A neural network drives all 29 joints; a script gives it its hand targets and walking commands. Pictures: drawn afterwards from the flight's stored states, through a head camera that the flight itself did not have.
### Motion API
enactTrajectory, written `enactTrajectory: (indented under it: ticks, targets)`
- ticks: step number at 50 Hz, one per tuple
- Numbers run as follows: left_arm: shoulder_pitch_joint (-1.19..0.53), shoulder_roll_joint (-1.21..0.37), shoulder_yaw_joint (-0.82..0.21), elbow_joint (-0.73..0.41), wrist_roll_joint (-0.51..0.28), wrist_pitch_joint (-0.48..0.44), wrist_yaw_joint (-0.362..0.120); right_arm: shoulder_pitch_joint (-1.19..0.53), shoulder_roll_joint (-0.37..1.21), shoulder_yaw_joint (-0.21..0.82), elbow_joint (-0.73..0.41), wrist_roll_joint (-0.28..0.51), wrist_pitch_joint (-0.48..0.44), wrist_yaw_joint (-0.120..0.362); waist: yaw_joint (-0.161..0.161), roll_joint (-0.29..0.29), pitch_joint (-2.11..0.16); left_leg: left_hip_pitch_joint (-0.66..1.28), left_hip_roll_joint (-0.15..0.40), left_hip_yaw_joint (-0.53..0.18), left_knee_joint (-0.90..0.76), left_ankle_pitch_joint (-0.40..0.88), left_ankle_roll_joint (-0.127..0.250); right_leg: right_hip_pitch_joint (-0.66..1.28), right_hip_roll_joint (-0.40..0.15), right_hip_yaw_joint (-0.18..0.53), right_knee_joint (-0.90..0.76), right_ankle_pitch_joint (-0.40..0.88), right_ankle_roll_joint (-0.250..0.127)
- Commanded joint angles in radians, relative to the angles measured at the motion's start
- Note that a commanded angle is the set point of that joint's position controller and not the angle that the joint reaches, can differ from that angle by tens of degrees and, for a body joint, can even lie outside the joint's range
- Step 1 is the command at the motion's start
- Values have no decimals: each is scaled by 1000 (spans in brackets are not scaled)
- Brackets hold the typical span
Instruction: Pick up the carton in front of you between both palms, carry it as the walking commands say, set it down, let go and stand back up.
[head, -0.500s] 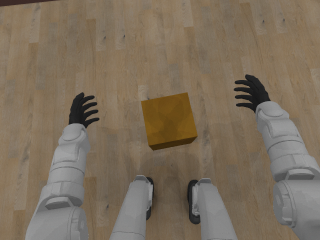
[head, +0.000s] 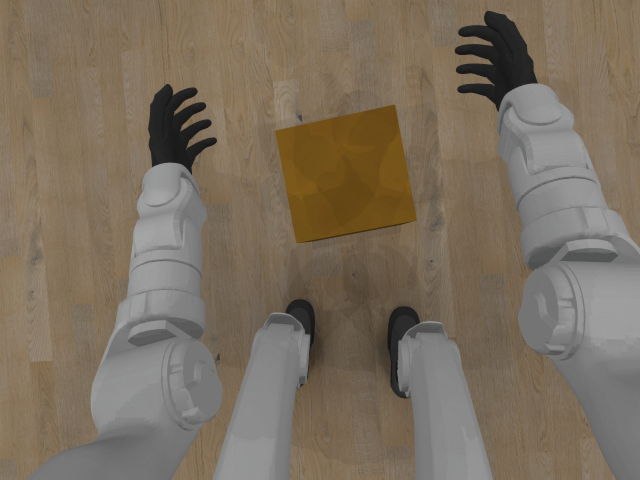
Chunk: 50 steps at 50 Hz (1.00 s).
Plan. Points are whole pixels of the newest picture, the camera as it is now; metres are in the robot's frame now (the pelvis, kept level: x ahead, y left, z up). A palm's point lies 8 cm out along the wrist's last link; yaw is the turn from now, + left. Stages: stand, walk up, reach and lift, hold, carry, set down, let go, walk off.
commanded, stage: reach and lift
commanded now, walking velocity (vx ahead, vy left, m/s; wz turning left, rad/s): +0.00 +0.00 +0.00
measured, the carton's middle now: (346, 184) +0.47 +0.03 -0.49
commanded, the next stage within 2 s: none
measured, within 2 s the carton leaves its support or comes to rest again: leaves its support in 1.48 s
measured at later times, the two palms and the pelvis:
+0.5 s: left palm (234, 192) +0.44 +0.22 -0.36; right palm (455, 153) +0.51 -0.15 -0.36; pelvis -0.05 +0.01 -0.20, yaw +2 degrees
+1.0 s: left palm (248, 186) +0.46 +0.21 -0.42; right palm (436, 158) +0.51 -0.14 -0.42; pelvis -0.04 +0.01 -0.24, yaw +2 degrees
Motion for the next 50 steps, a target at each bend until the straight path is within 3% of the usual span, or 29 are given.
enactTrajectory:
  ticks: [1,9,15,20,24,30,34,38,41,44,50]
  targets:
    - [-91,91,0,-49,-8,-49,-6,-141,-41,3,-86,6,-38,-25,13,-110,-873,169,-72,106,76,381,-45,571,32,-2,75,507,29]
    - [-138,184,-119,-59,-145,-77,34,-206,-132,130,-179,142,-69,-76,10,-126,-1067,103,-69,98,332,415,-49,446,31,-27,347,486,38]
    - [-269,241,-192,-100,-244,-50,67,-336,-211,203,-205,238,-50,-89,5,-133,-1122,87,-58,119,475,269,-44,380,22,-55,481,278,33]
    - [-397,256,-222,-21,-270,-15,89,-436,-250,229,-96,276,-26,-85,11,-112,-961,44,-41,124,546,63,-42,215,6,-64,537,17,23]
    - [-483,264,-229,85,-266,-20,92,-496,-265,247,18,297,-34,-81,14,-88,-828,23,-27,112,606,4,-31,98,-10,-51,585,-72,17]
    - [-566,283,-241,198,-268,-63,86,-569,-284,277,114,321,-79,-84,9,-64,-741,15,-18,91,699,56,-29,24,-23,-28,674,-36,17]
    - [-606,314,-256,177,-298,-92,95,-622,-309,303,65,345,-107,-97,6,-74,-815,36,-20,91,745,126,-27,67,-26,-25,726,40,21]
    - [-595,281,-317,234,-351,-102,78,-602,-257,323,43,354,-114,-108,-24,-99,-790,-16,-29,85,787,193,-26,113,-22,-23,756,145,24]
    - [-582,314,-309,230,-346,-108,76,-578,-238,317,21,356,-112,-119,-11,-103,-821,-18,-31,90,798,210,-22,149,-15,-25,769,175,28]
    - [-539,307,-304,246,-338,-108,85,-532,-222,319,45,356,-107,-123,3,-91,-822,-1,-36,93,793,210,-23,137,-11,-33,772,167,29]
    - [-537,277,-301,245,-319,-110,85,-501,-200,301,77,341,-112,-121,-8,-63,-741,-10,-39,81,777,178,-24,29,-8,-37,757,108,23]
